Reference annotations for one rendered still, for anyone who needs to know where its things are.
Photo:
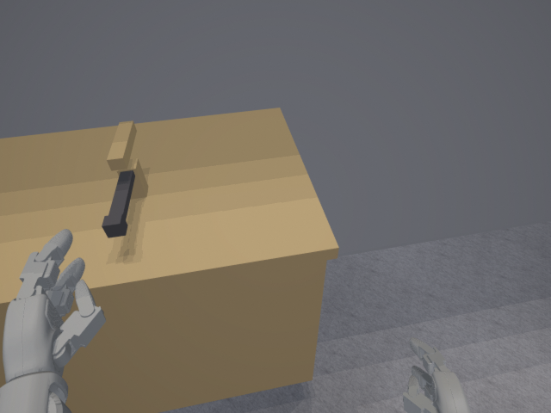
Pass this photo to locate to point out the counter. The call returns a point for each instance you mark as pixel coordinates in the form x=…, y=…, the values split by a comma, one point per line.
x=216, y=289

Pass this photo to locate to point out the left robot hand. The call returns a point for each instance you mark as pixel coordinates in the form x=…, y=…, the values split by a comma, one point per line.
x=34, y=319

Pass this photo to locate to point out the robot left forearm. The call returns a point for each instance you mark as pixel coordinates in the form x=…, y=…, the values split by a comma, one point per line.
x=40, y=392

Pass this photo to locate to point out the tap lever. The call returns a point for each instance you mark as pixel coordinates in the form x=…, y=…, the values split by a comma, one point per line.
x=115, y=224

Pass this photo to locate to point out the right robot hand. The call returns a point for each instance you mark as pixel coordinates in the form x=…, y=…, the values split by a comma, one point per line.
x=443, y=392

